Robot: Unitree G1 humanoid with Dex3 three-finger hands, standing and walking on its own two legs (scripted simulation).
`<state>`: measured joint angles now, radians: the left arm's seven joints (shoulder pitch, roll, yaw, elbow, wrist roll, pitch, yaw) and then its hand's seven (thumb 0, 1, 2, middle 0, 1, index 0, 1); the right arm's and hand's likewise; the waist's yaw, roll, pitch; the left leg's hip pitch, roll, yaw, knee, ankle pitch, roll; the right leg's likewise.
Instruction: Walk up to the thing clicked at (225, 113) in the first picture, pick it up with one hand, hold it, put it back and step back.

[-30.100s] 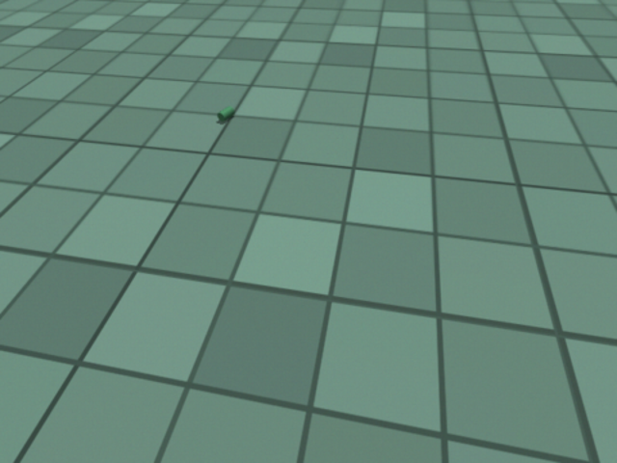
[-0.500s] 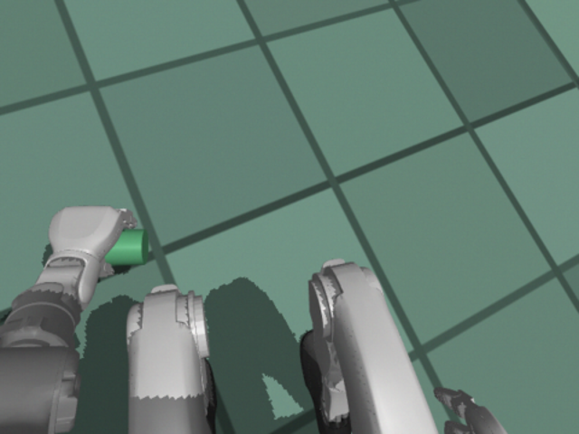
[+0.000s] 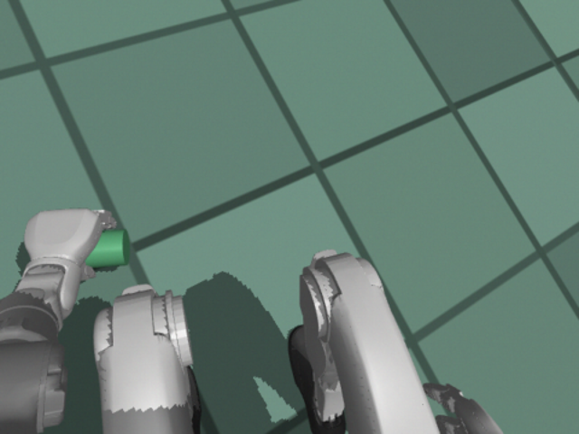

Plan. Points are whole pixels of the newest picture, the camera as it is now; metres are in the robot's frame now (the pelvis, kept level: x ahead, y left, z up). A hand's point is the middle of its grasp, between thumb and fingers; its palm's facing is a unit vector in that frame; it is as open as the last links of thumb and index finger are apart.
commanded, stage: rest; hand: left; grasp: from above
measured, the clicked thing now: (94, 249) +0.40 +0.24 -0.24
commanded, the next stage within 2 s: open in 0.96 s
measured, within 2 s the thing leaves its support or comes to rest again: rests again in 1.50 s
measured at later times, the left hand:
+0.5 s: hand (92, 258) +0.39 +0.24 -0.25, palm faces -0.48 -0.04 -0.88, open 8.4 cm
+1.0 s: hand (92, 254) +0.40 +0.24 -0.25, palm faces -0.48 -0.05 -0.88, open 8.5 cm
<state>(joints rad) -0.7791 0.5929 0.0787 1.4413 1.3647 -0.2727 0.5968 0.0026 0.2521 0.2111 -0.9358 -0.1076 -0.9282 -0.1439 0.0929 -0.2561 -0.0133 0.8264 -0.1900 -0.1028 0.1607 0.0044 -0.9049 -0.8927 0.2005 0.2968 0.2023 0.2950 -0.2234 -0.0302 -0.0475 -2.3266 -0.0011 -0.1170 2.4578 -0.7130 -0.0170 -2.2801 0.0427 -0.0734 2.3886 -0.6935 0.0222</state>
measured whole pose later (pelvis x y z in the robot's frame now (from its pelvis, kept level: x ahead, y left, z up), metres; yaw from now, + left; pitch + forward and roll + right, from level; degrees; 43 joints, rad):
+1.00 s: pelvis +0.00 +0.00 -0.02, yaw -4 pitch +28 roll -10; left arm -0.84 0.70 0.07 1.67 1.36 -0.29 0.73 0.00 0.22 0.21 -0.95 -0.17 -0.95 -0.18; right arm 0.06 -0.30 0.12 0.85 -0.30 -0.23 0.29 0.00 -0.91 -0.89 0.20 0.30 0.20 0.29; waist -0.28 -0.07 0.05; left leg -2.33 0.00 -0.19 2.57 -0.74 -0.02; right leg -2.27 0.06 -0.14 2.44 -0.69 0.03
